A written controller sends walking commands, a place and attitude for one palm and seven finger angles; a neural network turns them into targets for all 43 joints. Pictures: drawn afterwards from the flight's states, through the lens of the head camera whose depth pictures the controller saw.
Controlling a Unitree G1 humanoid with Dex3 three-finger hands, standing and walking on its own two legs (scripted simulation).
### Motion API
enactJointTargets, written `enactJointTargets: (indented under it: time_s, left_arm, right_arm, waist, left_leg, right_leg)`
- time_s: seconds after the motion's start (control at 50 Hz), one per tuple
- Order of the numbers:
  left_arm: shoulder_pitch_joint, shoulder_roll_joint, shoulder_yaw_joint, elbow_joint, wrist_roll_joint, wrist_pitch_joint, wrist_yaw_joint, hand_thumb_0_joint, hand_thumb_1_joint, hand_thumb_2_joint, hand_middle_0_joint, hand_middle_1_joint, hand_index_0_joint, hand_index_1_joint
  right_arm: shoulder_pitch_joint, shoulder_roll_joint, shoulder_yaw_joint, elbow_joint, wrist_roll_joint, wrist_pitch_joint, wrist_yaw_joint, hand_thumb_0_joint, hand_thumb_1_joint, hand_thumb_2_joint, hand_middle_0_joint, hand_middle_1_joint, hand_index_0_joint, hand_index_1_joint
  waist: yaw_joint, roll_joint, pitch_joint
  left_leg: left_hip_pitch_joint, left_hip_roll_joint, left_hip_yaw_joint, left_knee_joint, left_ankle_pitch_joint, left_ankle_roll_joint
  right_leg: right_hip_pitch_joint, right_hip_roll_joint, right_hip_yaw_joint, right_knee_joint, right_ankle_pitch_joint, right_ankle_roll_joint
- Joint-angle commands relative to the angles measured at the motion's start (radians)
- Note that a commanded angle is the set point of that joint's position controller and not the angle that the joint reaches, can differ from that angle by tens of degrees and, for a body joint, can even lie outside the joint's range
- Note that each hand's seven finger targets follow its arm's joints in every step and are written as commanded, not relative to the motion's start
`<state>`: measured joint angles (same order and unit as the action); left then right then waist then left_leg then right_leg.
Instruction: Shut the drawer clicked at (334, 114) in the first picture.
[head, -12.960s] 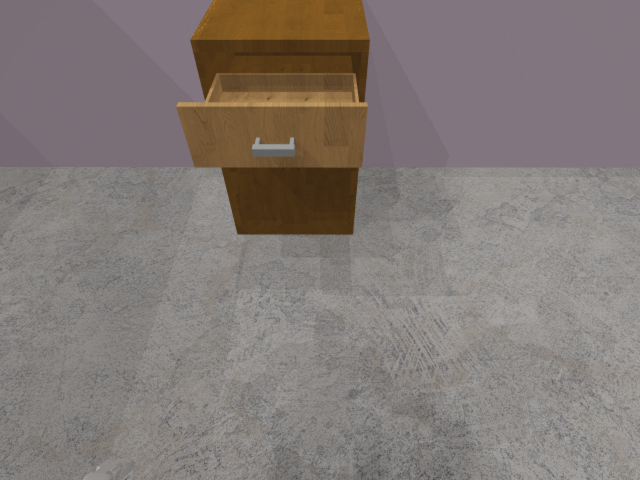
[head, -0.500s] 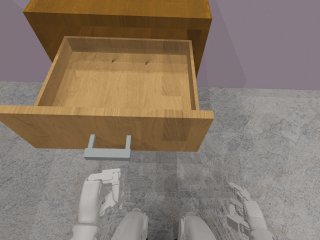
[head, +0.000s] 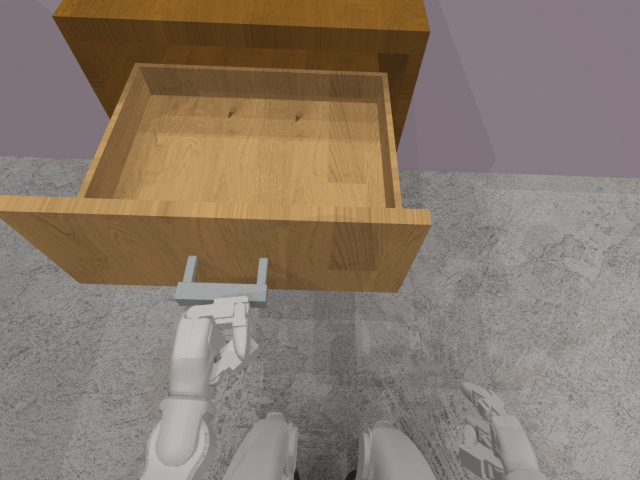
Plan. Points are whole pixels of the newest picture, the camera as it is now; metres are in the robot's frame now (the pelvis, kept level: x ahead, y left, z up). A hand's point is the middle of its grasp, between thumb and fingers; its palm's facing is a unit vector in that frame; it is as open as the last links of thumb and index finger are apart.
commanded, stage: push the drawer shut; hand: left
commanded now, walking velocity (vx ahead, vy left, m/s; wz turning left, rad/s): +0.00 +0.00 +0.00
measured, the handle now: (225, 279) +0.34 +0.14 +0.03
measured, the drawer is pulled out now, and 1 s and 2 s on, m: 0.29 0.15 0.02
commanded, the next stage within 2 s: none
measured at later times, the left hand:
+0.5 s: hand (259, 286) +0.34 +0.09 +0.03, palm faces -0.01 -1.00 -0.04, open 3.0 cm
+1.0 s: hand (260, 234) +0.41 +0.10 +0.03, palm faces +0.01 -1.00 -0.03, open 2.7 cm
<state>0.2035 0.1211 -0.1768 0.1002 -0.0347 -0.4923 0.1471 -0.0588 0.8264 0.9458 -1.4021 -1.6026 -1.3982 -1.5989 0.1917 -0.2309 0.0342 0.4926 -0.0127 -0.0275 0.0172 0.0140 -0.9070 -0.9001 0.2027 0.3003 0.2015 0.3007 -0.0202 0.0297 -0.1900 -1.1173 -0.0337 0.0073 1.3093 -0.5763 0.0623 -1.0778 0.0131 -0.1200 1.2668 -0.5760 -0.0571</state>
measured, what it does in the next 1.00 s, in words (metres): stands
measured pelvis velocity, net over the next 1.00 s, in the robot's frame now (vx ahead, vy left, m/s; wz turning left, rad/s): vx -0.01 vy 0.01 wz -0.02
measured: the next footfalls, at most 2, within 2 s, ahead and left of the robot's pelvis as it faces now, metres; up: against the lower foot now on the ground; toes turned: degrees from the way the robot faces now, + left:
none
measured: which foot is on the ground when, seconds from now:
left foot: down 0.00-1.00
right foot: down 0.00-1.00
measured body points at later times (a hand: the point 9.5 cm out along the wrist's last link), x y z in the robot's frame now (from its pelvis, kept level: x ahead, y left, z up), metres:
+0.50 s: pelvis -0.02 +0.00 +0.00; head +0.08 +0.01 +0.44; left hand +0.33 +0.15 +0.03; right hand +0.13 -0.24 -0.10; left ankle +0.02 +0.08 -0.62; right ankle +0.02 -0.09 -0.62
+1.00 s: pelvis -0.01 +0.01 +0.00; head +0.11 +0.02 +0.44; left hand +0.40 +0.16 +0.03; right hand +0.09 -0.25 -0.11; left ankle +0.02 +0.08 -0.62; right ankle +0.02 -0.09 -0.62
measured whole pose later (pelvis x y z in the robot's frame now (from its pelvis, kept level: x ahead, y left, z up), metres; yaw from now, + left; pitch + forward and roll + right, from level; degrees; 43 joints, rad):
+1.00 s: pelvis -0.01 +0.01 +0.00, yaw -1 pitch +24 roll -3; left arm -0.47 0.17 0.07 0.74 -0.07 -0.52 0.11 -0.07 0.75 0.90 -1.40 -1.60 -1.40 -1.60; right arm 0.23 -0.25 0.03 0.61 -0.01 0.02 0.02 0.01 -0.91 -0.90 0.20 0.30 0.20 0.30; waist -0.10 0.04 -0.17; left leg -1.15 -0.02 0.03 1.27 -0.54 0.07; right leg -1.12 0.02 -0.10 1.23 -0.53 -0.04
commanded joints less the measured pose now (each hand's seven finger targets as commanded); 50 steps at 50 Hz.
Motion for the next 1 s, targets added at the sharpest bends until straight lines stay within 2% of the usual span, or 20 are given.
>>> enactJointTargets:
  time_s: [0.0,0.06,0.1,0.12,0.2,0.22,0.26,0.28,0.32,0.38,0.42,0.5,0.56,0.72,0.78,0.84,0.86,0.94,0.96,0.98]
  left_arm:
    - [-0.306,0.013,0.03,-0.185,0.008,-0.068,0.006,0.0,0.9,0.9,-1.4,-1.6,-1.4,-1.6]
    - [-0.378,0.037,0.061,-0.127,-0.005,-0.051,0.001,0.0,0.9,0.9,-1.4,-1.6,-1.4,-1.6]
    - [-0.426,0.043,0.074,-0.111,-0.014,-0.043,-0.005,0.0,0.9,0.9,-1.4,-1.6,-1.4,-1.6]
    - [-0.453,0.049,0.077,-0.098,-0.016,-0.035,-0.003,0.0,0.9,0.9,-1.4,-1.6,-1.4,-1.6]
    - [-0.544,0.029,0.078,-0.041,-0.035,-0.015,-0.003,0.0,0.9,0.9,-1.4,-1.6,-1.4,-1.6]
    - [-0.552,0.053,0.104,-0.015,-0.035,-0.012,-0.001,0.0,0.9,0.9,-1.4,-1.6,-1.4,-1.6]
    - [-0.6,0.038,0.098,0.011,-0.037,-0.015,0.0,0.0,0.9,0.9,-1.4,-1.6,-1.4,-1.6]
    - [-0.613,0.033,0.1,0.017,-0.04,-0.017,0.001,0.0,0.9,0.9,-1.4,-1.6,-1.4,-1.6]
    - [-0.631,0.072,0.142,0.052,-0.04,-0.023,0.005,0.0,0.9,0.9,-1.4,-1.6,-1.4,-1.6]
    - [-0.683,0.039,0.122,0.087,-0.04,-0.033,0.001,0.0,0.9,0.9,-1.4,-1.6,-1.4,-1.6]
    - [-0.692,0.082,0.173,0.129,-0.042,-0.038,0.005,0.0,0.9,0.9,-1.4,-1.6,-1.4,-1.6]
    - [-0.753,0.068,0.173,0.162,-0.045,-0.053,0.002,0.0,0.9,0.9,-1.4,-1.6,-1.4,-1.6]
    - [-0.807,0.076,0.185,0.216,-0.043,-0.057,-0.001,0.0,0.9,0.9,-1.4,-1.6,-1.4,-1.6]
    - [-0.939,0.14,0.257,0.321,-0.044,-0.073,-0.004,0.0,0.9,0.9,-1.4,-1.6,-1.4,-1.6]
    - [-0.99,0.136,0.259,0.335,-0.047,-0.078,-0.01,0.0,0.9,0.9,-1.4,-1.6,-1.4,-1.6]
    - [-0.997,0.167,0.302,0.371,-0.049,-0.078,-0.013,0.0,0.9,0.9,-1.4,-1.6,-1.4,-1.6]
    - [-0.999,0.14,0.282,0.391,-0.051,-0.075,-0.016,0.0,0.9,0.9,-1.4,-1.6,-1.4,-1.6]
    - [-1.082,0.155,0.301,0.456,-0.046,-0.082,-0.015,0.0,0.9,0.9,-1.4,-1.6,-1.4,-1.6]
    - [-1.087,0.167,0.323,0.476,-0.049,-0.085,-0.011,0.0,0.9,0.9,-1.4,-1.6,-1.4,-1.6]
    - [-1.103,0.173,0.329,0.488,-0.049,-0.09,-0.011,0.0,0.9,0.9,-1.4,-1.6,-1.4,-1.6]
  right_arm:
    - [-0.024,-0.122,-0.053,-0.116,-0.001,-0.04,-0.005,0.0,-0.9,-0.9,0.2,0.3,0.2,0.3]
    - [-0.025,-0.128,-0.05,-0.1,0.004,-0.029,-0.008,0.0,-0.9,-0.9,0.2,0.3,0.2,0.3]
    - [-0.032,-0.132,-0.051,-0.097,0.007,-0.025,-0.012,0.0,-0.9,-0.9,0.2,0.3,0.2,0.3]
    - [-0.027,-0.136,-0.049,-0.094,0.008,-0.022,-0.014,0.0,-0.9,-0.9,0.2,0.3,0.2,0.3]
    - [-0.028,-0.139,-0.048,-0.08,0.01,-0.018,-0.016,0.0,-0.9,-0.9,0.2,0.3,0.2,0.3]
    - [-0.021,-0.144,-0.048,-0.073,0.01,-0.016,-0.017,0.0,-0.9,-0.9,0.2,0.3,0.2,0.3]
    - [-0.023,-0.144,-0.049,-0.07,0.01,-0.015,-0.017,0.0,-0.9,-0.9,0.2,0.3,0.2,0.3]
    - [-0.022,-0.143,-0.049,-0.068,0.008,-0.016,-0.015,0.0,-0.9,-0.9,0.2,0.3,0.2,0.3]
    - [-0.017,-0.15,-0.051,-0.063,0.007,-0.013,-0.014,0.0,-0.9,-0.9,0.2,0.3,0.2,0.3]
    - [-0.013,-0.146,-0.054,-0.055,0.006,-0.011,-0.01,0.0,-0.9,-0.9,0.2,0.3,0.2,0.3]
    - [-0.003,-0.154,-0.056,-0.051,0.004,-0.007,-0.009,0.0,-0.9,-0.9,0.2,0.3,0.2,0.3]
    - [0.006,-0.152,-0.06,-0.041,0.004,-0.002,-0.005,0.0,-0.9,-0.9,0.2,0.3,0.2,0.3]
    - [0.019,-0.158,-0.063,-0.026,0.004,0.006,-0.006,0.0,-0.9,-0.9,0.2,0.3,0.2,0.3]
    - [0.054,-0.167,-0.065,0.001,0.001,0.015,-0.012,0.0,-0.9,-0.9,0.2,0.3,0.2,0.3]
    - [0.069,-0.165,-0.067,0.011,-0.002,0.018,-0.011,0.0,-0.9,-0.9,0.2,0.3,0.2,0.3]
    - [0.089,-0.169,-0.07,0.02,-0.003,0.022,-0.009,0.0,-0.9,-0.9,0.2,0.3,0.2,0.3]
    - [0.09,-0.166,-0.071,0.02,-0.004,0.025,-0.006,0.0,-0.9,-0.9,0.2,0.3,0.2,0.3]
    - [0.11,-0.169,-0.07,0.034,-0.005,0.03,-0.004,0.0,-0.9,-0.9,0.2,0.3,0.2,0.3]
    - [0.114,-0.169,-0.071,0.038,-0.007,0.03,-0.004,0.0,-0.9,-0.9,0.2,0.3,0.2,0.3]
    - [0.12,-0.169,-0.071,0.039,-0.007,0.03,-0.004,0.0,-0.9,-0.9,0.2,0.3,0.2,0.3]
  waist:
    - [-0.055,0.004,-0.31]
    - [-0.063,-0.005,-0.291]
    - [-0.06,-0.003,-0.303]
    - [-0.068,-0.017,-0.305]
    - [-0.074,0.001,-0.303]
    - [-0.073,-0.016,-0.299]
    - [-0.078,-0.019,-0.3]
    - [-0.072,0.005,-0.31]
    - [-0.069,-0.023,-0.319]
    - [-0.077,0.003,-0.316]
    - [-0.069,-0.026,-0.321]
    - [-0.072,-0.005,-0.327]
    - [-0.093,-0.021,-0.318]
    - [-0.104,-0.001,-0.358]
    - [-0.111,0.022,-0.405]
    - [-0.101,0.02,-0.432]
    - [-0.107,0.029,-0.419]
    - [-0.129,0.006,-0.39]
    - [-0.126,0.001,-0.387]
    - [-0.131,-0.022,-0.388]
  left_leg:
    - [0.25,0.033,-0.104,-0.184,0.213,-0.038]
    - [0.227,0.03,-0.097,-0.187,0.172,-0.032]
    - [0.225,0.029,-0.094,-0.193,0.146,-0.031]
    - [0.228,0.032,-0.098,-0.198,0.146,-0.029]
    - [0.239,0.028,-0.1,-0.209,0.123,-0.03]
    - [0.235,0.03,-0.103,-0.213,0.131,-0.03]
    - [0.237,0.031,-0.102,-0.215,0.119,-0.029]
    - [0.241,0.027,-0.097,-0.216,0.123,-0.031]
    - [0.231,0.028,-0.097,-0.216,0.131,-0.03]
    - [0.245,0.029,-0.093,-0.216,0.146,-0.031]
    - [0.225,0.028,-0.089,-0.218,0.146,-0.031]
    - [0.232,0.027,-0.081,-0.219,0.163,-0.032]
    - [0.232,0.032,-0.087,-0.213,0.169,-0.03]
    - [0.228,0.031,-0.082,-0.205,0.186,-0.031]
    - [0.259,0.032,-0.079,-0.199,0.239,-0.034]
    - [0.286,0.037,-0.088,-0.205,0.295,-0.04]
    - [0.287,0.036,-0.082,-0.205,0.3,-0.04]
    - [0.261,0.038,-0.087,-0.204,0.277,-0.037]
    - [0.248,0.036,-0.083,-0.202,0.264,-0.036]
    - [0.23,0.034,-0.078,-0.198,0.265,-0.033]
  right_leg:
    - [0.141,-0.012,0.097,-0.184,0.168,0.017]
    - [0.151,-0.01,0.107,-0.204,0.138,0.019]
    - [0.16,-0.012,0.113,-0.213,0.116,0.021]
    - [0.159,-0.01,0.108,-0.213,0.116,0.022]
    - [0.15,-0.012,0.105,-0.222,0.103,0.024]
    - [0.152,-0.01,0.102,-0.222,0.107,0.022]
    - [0.149,-0.012,0.105,-0.225,0.1,0.026]
    - [0.155,-0.012,0.107,-0.226,0.102,0.023]
    - [0.168,-0.01,0.109,-0.227,0.105,0.023]
    - [0.158,-0.011,0.11,-0.227,0.122,0.024]
    - [0.176,-0.008,0.112,-0.227,0.118,0.024]
    - [0.184,-0.009,0.116,-0.228,0.14,0.024]
    - [0.16,-0.006,0.111,-0.223,0.151,0.028]
    - [0.162,-0.001,0.117,-0.214,0.168,0.03]
    - [0.174,-0.001,0.118,-0.207,0.221,0.031]
    - [0.176,0.003,0.106,-0.192,0.263,0.029]
    - [0.174,0.003,0.107,-0.198,0.27,0.03]
    - [0.154,0.006,0.106,-0.201,0.251,0.032]
    - [0.157,0.006,0.109,-0.205,0.24,0.033]
    - [0.173,0.007,0.113,-0.205,0.25,0.035]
